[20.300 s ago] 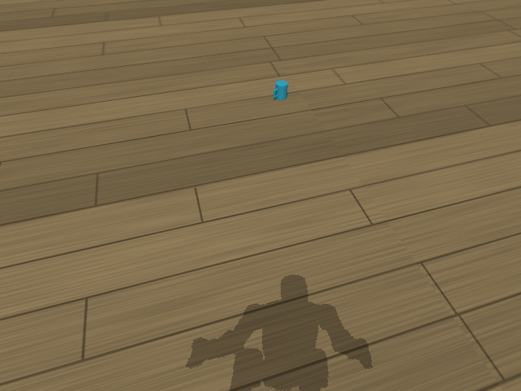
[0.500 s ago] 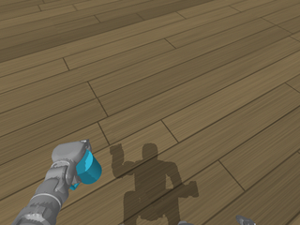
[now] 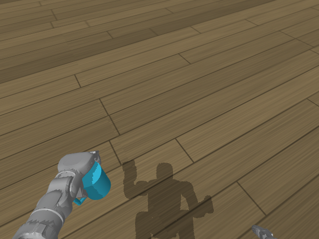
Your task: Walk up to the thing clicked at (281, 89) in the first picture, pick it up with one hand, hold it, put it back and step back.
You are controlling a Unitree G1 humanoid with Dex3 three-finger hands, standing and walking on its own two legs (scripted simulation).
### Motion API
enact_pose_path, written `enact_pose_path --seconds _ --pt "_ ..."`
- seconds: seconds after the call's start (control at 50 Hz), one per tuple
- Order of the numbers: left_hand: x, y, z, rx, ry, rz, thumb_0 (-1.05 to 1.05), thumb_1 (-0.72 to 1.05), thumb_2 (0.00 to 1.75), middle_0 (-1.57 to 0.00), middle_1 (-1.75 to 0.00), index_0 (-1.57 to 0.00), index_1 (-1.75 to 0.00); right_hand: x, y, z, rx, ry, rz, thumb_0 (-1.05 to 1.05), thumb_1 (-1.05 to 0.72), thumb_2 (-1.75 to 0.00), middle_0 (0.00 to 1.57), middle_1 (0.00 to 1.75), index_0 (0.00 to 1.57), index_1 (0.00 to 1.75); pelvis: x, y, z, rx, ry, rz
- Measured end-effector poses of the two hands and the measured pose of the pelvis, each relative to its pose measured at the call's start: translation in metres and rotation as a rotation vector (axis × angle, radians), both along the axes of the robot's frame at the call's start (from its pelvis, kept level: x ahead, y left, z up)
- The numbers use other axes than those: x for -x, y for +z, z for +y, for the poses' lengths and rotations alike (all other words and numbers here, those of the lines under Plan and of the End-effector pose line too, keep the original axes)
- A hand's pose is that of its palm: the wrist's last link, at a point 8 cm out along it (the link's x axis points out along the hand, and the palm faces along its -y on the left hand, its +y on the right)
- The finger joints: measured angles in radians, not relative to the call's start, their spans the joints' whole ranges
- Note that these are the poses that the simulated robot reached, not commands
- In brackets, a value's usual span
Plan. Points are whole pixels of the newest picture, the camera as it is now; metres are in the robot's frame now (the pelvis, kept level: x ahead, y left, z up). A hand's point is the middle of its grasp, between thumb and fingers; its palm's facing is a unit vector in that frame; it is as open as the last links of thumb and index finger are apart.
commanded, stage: hold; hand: left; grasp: from above
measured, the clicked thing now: (89, 185) +0.30 +0.22 -0.10
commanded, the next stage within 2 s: crouch in 1.42 s
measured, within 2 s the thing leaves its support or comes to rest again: neither
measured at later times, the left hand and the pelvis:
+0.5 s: hand (82, 186) +0.28 +0.22 -0.03, palm faces -0.46 -0.06 -0.89, open 11.0 cm; pelvis -0.01 -0.01 +0.01, yaw +0 degrees
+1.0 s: hand (80, 185) +0.27 +0.21 -0.02, palm faces -0.45 -0.07 -0.89, open 11.0 cm; pelvis -0.02 -0.01 +0.01, yaw +0 degrees
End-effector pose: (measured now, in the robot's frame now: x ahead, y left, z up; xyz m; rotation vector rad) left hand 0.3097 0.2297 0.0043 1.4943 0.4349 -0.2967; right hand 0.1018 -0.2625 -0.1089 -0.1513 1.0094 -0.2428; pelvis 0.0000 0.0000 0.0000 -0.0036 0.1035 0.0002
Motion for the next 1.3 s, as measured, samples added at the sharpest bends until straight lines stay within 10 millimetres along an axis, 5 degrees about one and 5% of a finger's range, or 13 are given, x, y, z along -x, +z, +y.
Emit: enact_pose_path --seconds 0.58,1.3 --pt "0.031 0.023 -0.012 0.013 -0.025 -0.006 0.0 -0.12 0.75 -0.7 -0.94 -0.45 -0.88 -0.015 0.015 0.001 -0.015 0.039 -0.081 0.01 -0.92 -0.91 0.2 0.29 0.2 0.3 0.017 0.01 -0.008 -0.011 -0.004 -0.072" --pt "0.025 0.036 -0.01 0.012 -0.021 -0.008 -0.01 -0.13 0.78 -0.68 -0.97 -0.45 -0.89 -0.032 0.019 0.008 -0.032 0.045 -0.085 0.01 -0.92 -0.91 0.2 0.29 0.2 0.3 0.007 0.016 -0.007 -0.012 -0.004 -0.088"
